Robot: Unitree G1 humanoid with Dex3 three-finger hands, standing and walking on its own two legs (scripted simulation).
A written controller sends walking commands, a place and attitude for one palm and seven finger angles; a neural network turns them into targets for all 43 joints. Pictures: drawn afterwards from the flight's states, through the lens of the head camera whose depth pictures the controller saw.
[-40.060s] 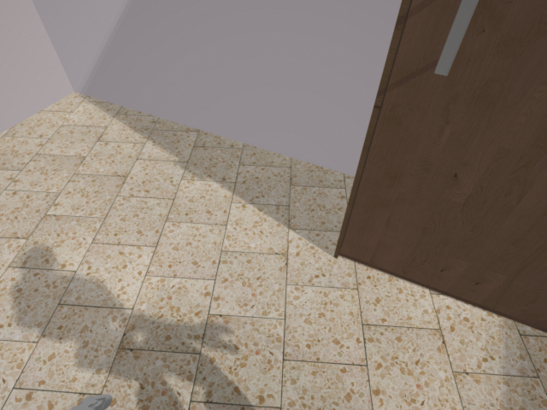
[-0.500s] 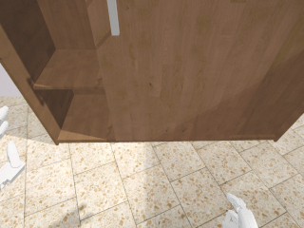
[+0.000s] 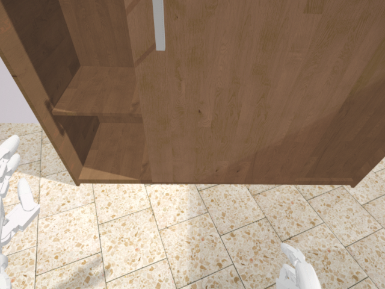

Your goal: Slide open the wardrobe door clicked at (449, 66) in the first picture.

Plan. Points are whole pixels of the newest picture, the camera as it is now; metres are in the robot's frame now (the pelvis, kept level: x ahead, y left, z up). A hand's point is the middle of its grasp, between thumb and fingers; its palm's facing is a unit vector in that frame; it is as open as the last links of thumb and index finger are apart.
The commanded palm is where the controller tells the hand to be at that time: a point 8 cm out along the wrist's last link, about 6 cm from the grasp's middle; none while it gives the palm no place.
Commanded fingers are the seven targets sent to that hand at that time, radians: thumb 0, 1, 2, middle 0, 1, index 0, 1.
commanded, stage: stop stepping back and stand still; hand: left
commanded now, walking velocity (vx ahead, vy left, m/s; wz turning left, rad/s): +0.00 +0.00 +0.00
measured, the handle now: (159, 12) +0.80 +0.18 +0.23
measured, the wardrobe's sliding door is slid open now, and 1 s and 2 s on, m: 0.45 0.45 0.45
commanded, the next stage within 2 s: let the arm hang, fingers relaxed in 0.44 s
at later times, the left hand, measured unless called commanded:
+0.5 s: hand (22, 213) +0.18 +0.28 +0.15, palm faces +0.46 -0.79 -0.41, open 7.4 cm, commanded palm +0.13 +0.31 +0.17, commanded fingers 0.00 0.90 0.90 -0.20 -0.30 -0.20 -0.30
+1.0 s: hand out of the picture -0.02 +0.18 -0.18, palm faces -0.05 -0.98 -0.20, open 7.2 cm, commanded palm none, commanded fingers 0.00 0.90 0.90 -0.20 -0.30 -0.20 -0.30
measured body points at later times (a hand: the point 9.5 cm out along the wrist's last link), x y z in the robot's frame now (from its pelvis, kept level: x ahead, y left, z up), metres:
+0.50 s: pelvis -0.01 +0.01 +0.00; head -0.02 +0.02 +0.45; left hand +0.15 +0.32 +0.17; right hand +0.16 -0.21 -0.08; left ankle +0.01 +0.09 -0.74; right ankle +0.02 -0.12 -0.74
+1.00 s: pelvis -0.03 -0.01 +0.00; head +0.01 +0.00 +0.44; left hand -0.02 +0.24 -0.16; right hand -0.02 -0.29 -0.14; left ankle +0.01 +0.09 -0.74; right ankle +0.02 -0.12 -0.74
